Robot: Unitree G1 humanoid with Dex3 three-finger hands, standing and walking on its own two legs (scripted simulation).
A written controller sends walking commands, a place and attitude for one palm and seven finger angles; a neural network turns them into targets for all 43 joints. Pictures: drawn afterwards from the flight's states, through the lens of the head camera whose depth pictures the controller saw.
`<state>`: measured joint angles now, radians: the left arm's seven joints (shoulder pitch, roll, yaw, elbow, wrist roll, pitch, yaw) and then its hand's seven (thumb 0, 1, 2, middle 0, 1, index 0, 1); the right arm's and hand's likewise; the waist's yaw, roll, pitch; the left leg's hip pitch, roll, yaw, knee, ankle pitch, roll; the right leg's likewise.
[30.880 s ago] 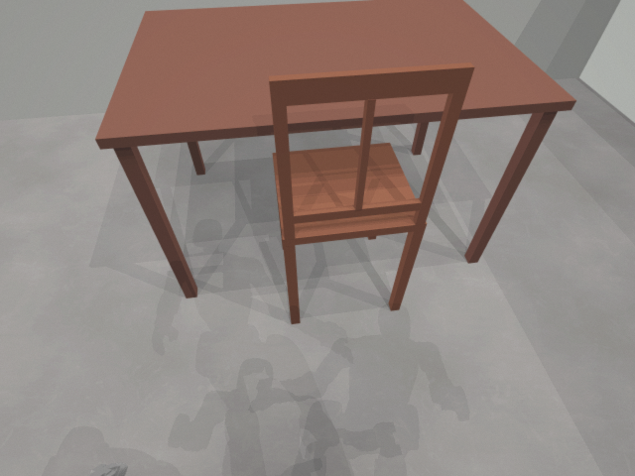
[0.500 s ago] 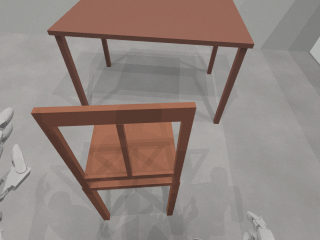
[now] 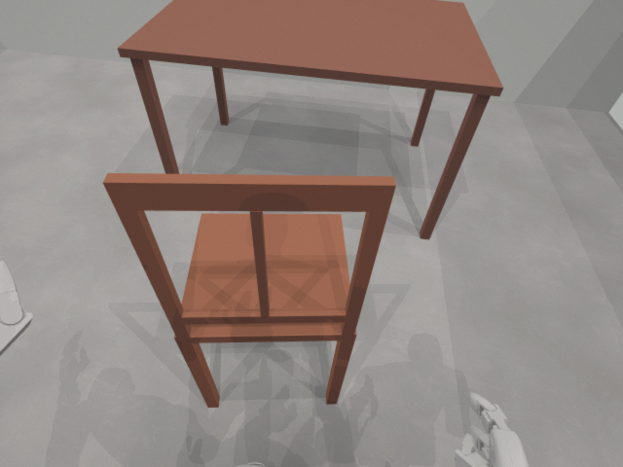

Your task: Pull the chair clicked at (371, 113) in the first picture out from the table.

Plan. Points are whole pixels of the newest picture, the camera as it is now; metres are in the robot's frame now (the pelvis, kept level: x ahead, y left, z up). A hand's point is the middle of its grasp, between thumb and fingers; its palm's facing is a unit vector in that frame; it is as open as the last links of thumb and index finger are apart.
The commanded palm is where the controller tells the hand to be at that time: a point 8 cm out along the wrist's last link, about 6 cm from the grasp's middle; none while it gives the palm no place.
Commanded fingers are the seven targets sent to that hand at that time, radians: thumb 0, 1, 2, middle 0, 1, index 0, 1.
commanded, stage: stop stepping back and stand still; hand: left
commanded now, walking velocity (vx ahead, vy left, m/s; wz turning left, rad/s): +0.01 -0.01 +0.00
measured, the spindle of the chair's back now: (261, 268) +0.44 +0.11 -0.06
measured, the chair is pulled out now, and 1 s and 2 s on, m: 0.62 0.62 0.62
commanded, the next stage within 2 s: let the arm hang, fingers relaxed in 0.50 s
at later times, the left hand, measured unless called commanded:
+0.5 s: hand out of the picture +0.17 +0.28 +0.18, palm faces +0.41 -0.77 -0.49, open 7.4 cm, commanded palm +0.11 +0.32 +0.18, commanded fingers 0.00 0.90 0.90 -0.20 -0.30 -0.20 -0.30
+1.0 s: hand out of the picture -0.04 +0.20 -0.18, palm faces +0.03 -0.99 -0.16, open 7.0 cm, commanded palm none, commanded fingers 0.00 0.90 0.90 -0.20 -0.30 -0.20 -0.30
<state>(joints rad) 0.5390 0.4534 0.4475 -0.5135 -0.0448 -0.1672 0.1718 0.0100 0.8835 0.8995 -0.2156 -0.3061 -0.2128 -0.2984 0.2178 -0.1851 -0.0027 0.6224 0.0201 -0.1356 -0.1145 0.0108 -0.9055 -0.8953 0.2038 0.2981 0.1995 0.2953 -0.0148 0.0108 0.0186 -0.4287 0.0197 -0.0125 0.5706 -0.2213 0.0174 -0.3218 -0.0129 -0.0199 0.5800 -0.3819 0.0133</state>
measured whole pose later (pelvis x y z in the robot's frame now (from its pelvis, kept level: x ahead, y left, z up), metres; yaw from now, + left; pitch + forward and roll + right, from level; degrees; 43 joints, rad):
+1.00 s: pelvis -0.01 +0.02 +0.00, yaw +2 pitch +1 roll -1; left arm 0.39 0.20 0.01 0.98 0.01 0.05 0.01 -0.01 1.01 0.90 -0.21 -0.30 -0.20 -0.30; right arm 0.40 -0.15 0.00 1.00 -0.03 0.04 -0.02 0.01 -0.91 -0.90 0.20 0.30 0.20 0.29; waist -0.01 -0.04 0.04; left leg -0.39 -0.04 -0.06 0.51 -0.13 0.03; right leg -0.18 -0.01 -0.06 0.51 -0.34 -0.02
